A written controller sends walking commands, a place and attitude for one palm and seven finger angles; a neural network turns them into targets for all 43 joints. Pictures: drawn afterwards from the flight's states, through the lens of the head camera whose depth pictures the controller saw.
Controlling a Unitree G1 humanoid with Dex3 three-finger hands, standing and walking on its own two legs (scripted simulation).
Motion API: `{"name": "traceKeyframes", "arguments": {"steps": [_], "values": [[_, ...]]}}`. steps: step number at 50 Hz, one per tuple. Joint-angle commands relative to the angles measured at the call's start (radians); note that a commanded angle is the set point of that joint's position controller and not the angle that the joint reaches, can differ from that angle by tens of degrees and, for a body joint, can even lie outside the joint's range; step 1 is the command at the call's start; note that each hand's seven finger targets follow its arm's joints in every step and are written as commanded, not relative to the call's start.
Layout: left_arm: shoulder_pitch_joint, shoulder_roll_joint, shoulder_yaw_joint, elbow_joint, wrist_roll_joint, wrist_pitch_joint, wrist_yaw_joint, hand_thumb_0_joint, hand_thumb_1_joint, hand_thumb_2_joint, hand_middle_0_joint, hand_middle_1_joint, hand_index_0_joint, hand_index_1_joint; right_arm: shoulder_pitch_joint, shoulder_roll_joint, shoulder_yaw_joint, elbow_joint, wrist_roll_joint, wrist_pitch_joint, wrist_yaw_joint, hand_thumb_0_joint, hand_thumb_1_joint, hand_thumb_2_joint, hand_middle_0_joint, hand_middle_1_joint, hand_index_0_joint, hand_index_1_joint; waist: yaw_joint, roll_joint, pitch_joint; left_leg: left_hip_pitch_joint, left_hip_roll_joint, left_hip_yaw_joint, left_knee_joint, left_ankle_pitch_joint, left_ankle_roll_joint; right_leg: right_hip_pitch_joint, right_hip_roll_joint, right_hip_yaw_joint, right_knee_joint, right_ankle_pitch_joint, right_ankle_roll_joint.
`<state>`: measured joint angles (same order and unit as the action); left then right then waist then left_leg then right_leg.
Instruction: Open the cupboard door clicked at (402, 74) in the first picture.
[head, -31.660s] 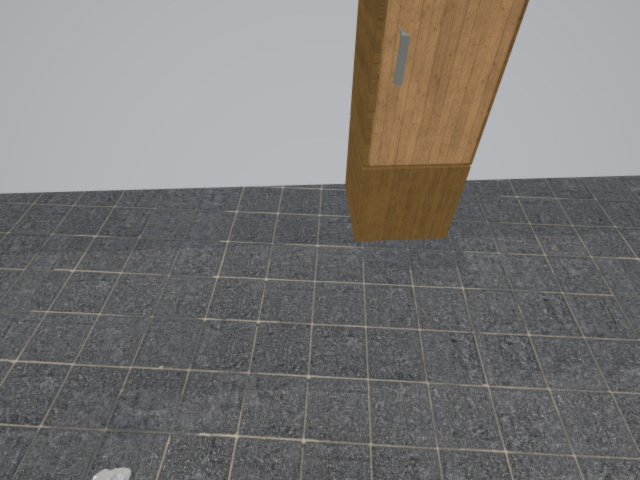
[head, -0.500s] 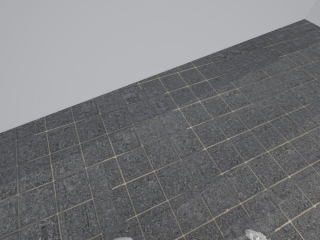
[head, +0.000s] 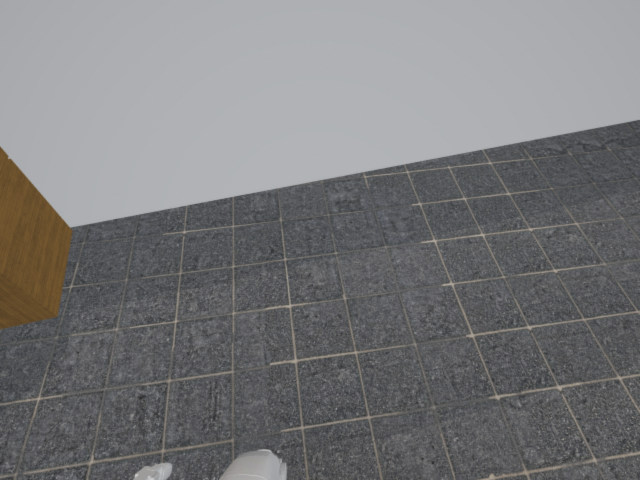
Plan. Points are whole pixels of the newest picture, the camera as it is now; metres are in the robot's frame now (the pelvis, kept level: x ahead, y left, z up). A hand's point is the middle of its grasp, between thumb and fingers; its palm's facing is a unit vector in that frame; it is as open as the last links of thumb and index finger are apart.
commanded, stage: turn to face it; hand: left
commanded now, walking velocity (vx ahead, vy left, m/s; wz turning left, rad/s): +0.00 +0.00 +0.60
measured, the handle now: out of the picture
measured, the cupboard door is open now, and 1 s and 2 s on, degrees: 41 41 41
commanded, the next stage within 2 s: take the last steps up to it in 1.40 s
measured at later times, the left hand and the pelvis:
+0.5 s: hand out of the picture +0.04 +0.22 -0.16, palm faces +0.32 -0.89 -0.32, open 7.4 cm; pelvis +0.01 -0.02 -0.01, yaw +18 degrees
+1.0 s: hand out of the picture -0.03 +0.22 -0.17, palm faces +0.59 -0.76 -0.26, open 7.4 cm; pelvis +0.02 -0.01 +0.00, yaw +36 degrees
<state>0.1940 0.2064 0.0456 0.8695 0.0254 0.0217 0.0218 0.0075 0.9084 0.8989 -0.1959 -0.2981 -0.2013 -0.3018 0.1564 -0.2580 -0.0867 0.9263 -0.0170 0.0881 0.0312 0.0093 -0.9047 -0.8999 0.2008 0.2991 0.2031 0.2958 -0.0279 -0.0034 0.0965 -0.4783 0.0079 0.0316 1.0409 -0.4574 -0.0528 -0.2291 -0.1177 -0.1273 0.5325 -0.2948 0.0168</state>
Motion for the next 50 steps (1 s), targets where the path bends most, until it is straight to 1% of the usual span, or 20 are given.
{"name": "traceKeyframes", "arguments": {"steps": [1, 5, 7, 8, 12, 18, 20, 21, 23, 25, 28, 33, 36, 37, 38, 39, 40, 42, 45, 50], "values": [[0.072, 0.223, 0.059, -0.043, 0.005, -0.026, 0.01, 0.0, 0.9, 0.9, -0.2, -0.3, -0.2, -0.3, -0.101, -0.022, 0.01, -0.115, 0.009, -0.049, 0.001, 0.0, -0.9, -0.9, 0.2, 0.3, 0.2, 0.3, 0.076, -0.185, -0.136, 0.023, 0.0, 0.066, -0.268, -0.013, -0.006, 0.192, -0.234, 0.094, -0.08, 0.581, -0.122], [0.046, 0.226, 0.066, -0.037, -0.012, -0.019, -0.003, 0.0, 0.9, 0.9, -0.2, -0.3, -0.2, -0.3, 0.028, -0.079, -0.003, -0.086, 0.005, -0.062, -0.004, 0.0, -0.9, -0.9, 0.2, 0.3, 0.2, 0.3, 0.001, -0.108, -0.181, 0.318, -0.002, 0.048, -0.596, 0.285, 0.028, 0.04, -0.206, -0.001, 0.121, 0.457, -0.019], [-0.039, 0.117, 0.032, -0.108, -0.016, -0.006, -0.008, 0.0, 0.9, 0.9, -0.2, -0.3, -0.2, -0.3, 0.161, -0.258, -0.049, -0.066, -0.004, -0.065, -0.022, 0.0, -0.9, -0.9, 0.2, 0.3, 0.2, 0.3, -0.074, 0.314, -0.213, 0.508, 0.395, -0.465, -0.67, 0.839, 0.252, -0.358, -0.006, -0.001, 0.52, -0.375, 0.087], [-0.081, 0.14, 0.035, -0.121, -0.011, 0.004, -0.004, 0.0, 0.9, 0.9, -0.2, -0.3, -0.2, -0.3, 0.184, -0.265, -0.047, -0.049, -0.01, -0.061, -0.031, 0.0, -0.9, -0.9, 0.2, 0.3, 0.2, 0.3, -0.079, 0.21, -0.207, 0.472, 0.415, -0.447, -0.658, 0.774, 0.303, -0.374, -0.017, 0.101, 0.611, -0.352, 0.068], [-0.046, 0.132, 0.045, -0.063, -0.007, 0.013, -0.014, 0.0, 0.9, 0.9, -0.2, -0.3, -0.2, -0.3, 0.001, -0.186, -0.021, -0.093, -0.009, -0.07, -0.049, 0.0, -0.9, -0.9, 0.2, 0.3, 0.2, 0.3, 0.006, 0.222, -0.123, 0.281, 0.23, -0.292, -0.69, 0.457, 0.205, -0.315, 0.004, 0.132, 0.577, -0.152, 0.064], [-0.02, 0.113, 0.04, -0.053, -0.014, 0.008, -0.015, 0.0, 0.9, 0.9, -0.2, -0.3, -0.2, -0.3, -0.012, -0.19, -0.03, -0.091, -0.014, -0.06, -0.044, 0.0, -0.9, -0.9, 0.2, 0.3, 0.2, 0.3, 0.015, 0.172, -0.126, 0.209, 0.189, -0.335, -0.677, 0.365, 0.198, -0.129, 0.082, 0.088, 0.252, -0.151, 0.051], [0.055, 0.123, 0.046, -0.033, -0.015, 0.001, -0.011, 0.0, 0.9, 0.9, -0.2, -0.3, -0.2, -0.3, -0.056, -0.185, -0.033, -0.102, -0.008, -0.052, -0.042, 0.0, -0.9, -0.9, 0.2, 0.3, 0.2, 0.3, 0.054, 0.153, -0.123, 0.11, 0.159, -0.334, -0.622, 0.323, 0.171, 0.027, 0.103, 0.076, 0.069, -0.041, 0.046], [0.108, 0.151, 0.055, -0.025, -0.012, -0.008, -0.007, 0.0, 0.9, 0.9, -0.2, -0.3, -0.2, -0.3, -0.078, -0.159, -0.029, -0.115, 0.0, -0.051, -0.039, 0.0, -0.9, -0.9, 0.2, 0.3, 0.2, 0.3, 0.086, 0.063, -0.129, 0.027, 0.103, -0.302, -0.545, 0.249, 0.13, 0.138, 0.068, 0.11, -0.1, 0.018, 0.038], [0.116, 0.292, 0.076, -0.04, 0.006, -0.02, 0.008, 0.0, 0.9, 0.9, -0.2, -0.3, -0.2, -0.3, -0.096, -0.082, -0.02, -0.149, 0.007, -0.052, -0.027, 0.0, -0.9, -0.9, 0.2, 0.3, 0.2, 0.3, 0.107, -0.342, -0.097, -0.154, -0.076, -0.07, -0.05, -0.147, 0.018, 0.121, -0.371, 0.555, -0.35, -0.039, -0.14], [-0.003, 0.212, 0.052, -0.069, 0.0, -0.022, 0.009, 0.0, 0.9, 0.9, -0.2, -0.3, -0.2, -0.3, -0.046, -0.098, -0.025, -0.119, -0.004, -0.041, -0.012, 0.0, -0.9, -0.9, 0.2, 0.3, 0.2, 0.3, 0.029, -0.206, -0.069, -0.108, -0.006, -0.106, 0.16, -0.037, 0.027, -0.013, -0.28, 0.37, -0.298, -0.016, -0.156], [-0.038, 0.164, 0.039, -0.08, -0.002, -0.023, 0.012, 0.0, 0.9, 0.9, -0.2, -0.3, -0.2, -0.3, -0.045, -0.072, -0.016, -0.094, -0.001, -0.031, -0.003, 0.0, -0.9, -0.9, 0.2, 0.3, 0.2, 0.3, 0.015, -0.266, -0.07, -0.082, 0.025, -0.035, 0.108, 0.007, -0.006, 0.039, -0.201, 0.157, -0.213, 0.308, -0.12], [0.089, 0.227, 0.06, -0.033, 0.005, -0.027, 0.009, 0.0, 0.9, 0.9, -0.2, -0.3, -0.2, -0.3, -0.119, -0.018, 0.011, -0.114, 0.01, -0.047, 0.003, 0.0, -0.9, -0.9, 0.2, 0.3, 0.2, 0.3, 0.079, -0.184, -0.122, 0.029, -0.007, 0.063, -0.274, -0.01, -0.002, 0.187, -0.236, 0.096, -0.09, 0.578, -0.123], [0.064, 0.236, 0.067, -0.027, -0.006, -0.022, 0.0, 0.0, 0.9, 0.9, -0.2, -0.3, -0.2, -0.3, -0.021, -0.052, 0.007, -0.092, 0.007, -0.058, -0.002, 0.0, -0.9, -0.9, 0.2, 0.3, 0.2, 0.3, 0.027, -0.159, -0.159, 0.229, -0.021, 0.075, -0.526, 0.186, 0.016, 0.104, -0.218, 0.024, 0.036, 0.493, -0.053], [0.048, 0.212, 0.064, -0.037, -0.012, -0.018, -0.004, 0.0, 0.9, 0.9, -0.2, -0.3, -0.2, -0.3, 0.039, -0.101, -0.008, -0.081, 0.005, -0.065, -0.002, 0.0, -0.9, -0.9, 0.2, 0.3, 0.2, 0.3, -0.009, -0.046, -0.193, 0.375, 0.038, -0.016, -0.616, 0.331, 0.04, -0.017, -0.188, -0.019, 0.175, 0.357, -0.001], [0.04, 0.141, 0.049, -0.075, -0.021, -0.01, -0.012, 0.0, 0.9, 0.9, -0.2, -0.3, -0.2, -0.3, 0.108, -0.218, -0.039, -0.076, -0.005, -0.072, -0.012, 0.0, -0.9, -0.9, 0.2, 0.3, 0.2, 0.3, -0.047, 0.269, -0.224, 0.525, 0.314, -0.396, -0.655, 0.645, 0.174, -0.3, -0.042, -0.062, 0.408, -0.174, 0.083], [-0.052, 0.127, 0.035, -0.105, -0.013, 0.001, -0.005, 0.0, 0.9, 0.9, -0.2, -0.3, -0.2, -0.3, 0.171, -0.269, -0.05, -0.052, -0.005, -0.062, -0.027, 0.0, -0.9, -0.9, 0.2, 0.3, 0.2, 0.3, -0.082, 0.279, -0.213, 0.495, 0.408, -0.487, -0.67, 0.821, 0.284, -0.374, -0.002, 0.048, 0.557, -0.389, 0.077], [-0.069, 0.139, 0.039, -0.119, -0.012, 0.004, -0.005, 0.0, 0.9, 0.9, -0.2, -0.3, -0.2, -0.3, 0.165, -0.268, -0.046, -0.053, -0.011, -0.061, -0.033, 0.0, -0.9, -0.9, 0.2, 0.3, 0.2, 0.3, -0.069, 0.196, -0.197, 0.434, 0.408, -0.446, -0.67, 0.678, 0.306, -0.369, -0.019, 0.111, 0.619, -0.336, 0.062], [-0.073, 0.135, 0.046, -0.079, -0.005, 0.008, -0.007, 0.0, 0.9, 0.9, -0.2, -0.3, -0.2, -0.3, 0.056, -0.203, -0.028, -0.08, -0.012, -0.071, -0.046, 0.0, -0.9, -0.9, 0.2, 0.3, 0.2, 0.3, -0.021, 0.218, -0.148, 0.32, 0.281, -0.381, -0.692, 0.485, 0.24, -0.359, -0.015, 0.133, 0.63, -0.206, 0.064], [-0.04, 0.122, 0.045, -0.052, -0.009, 0.011, -0.016, 0.0, 0.9, 0.9, -0.2, -0.3, -0.2, -0.3, 0.012, -0.175, -0.018, -0.086, -0.01, -0.074, -0.051, 0.0, -0.9, -0.9, 0.2, 0.3, 0.2, 0.3, 0.008, 0.179, -0.134, 0.302, 0.209, -0.303, -0.682, 0.522, 0.205, -0.298, 0.022, 0.126, 0.525, -0.151, 0.062], [-0.026, 0.109, 0.04, -0.052, -0.016, 0.006, -0.013, 0.0, 0.9, 0.9, -0.2, -0.3, -0.2, -0.3, 0.001, -0.185, -0.028, -0.083, -0.014, -0.063, -0.047, 0.0, -0.9, -0.9, 0.2, 0.3, 0.2, 0.3, 0.013, 0.171, -0.15, 0.245, 0.185, -0.345, -0.655, 0.475, 0.203, -0.125, 0.086, 0.095, 0.24, -0.157, 0.05]]}}
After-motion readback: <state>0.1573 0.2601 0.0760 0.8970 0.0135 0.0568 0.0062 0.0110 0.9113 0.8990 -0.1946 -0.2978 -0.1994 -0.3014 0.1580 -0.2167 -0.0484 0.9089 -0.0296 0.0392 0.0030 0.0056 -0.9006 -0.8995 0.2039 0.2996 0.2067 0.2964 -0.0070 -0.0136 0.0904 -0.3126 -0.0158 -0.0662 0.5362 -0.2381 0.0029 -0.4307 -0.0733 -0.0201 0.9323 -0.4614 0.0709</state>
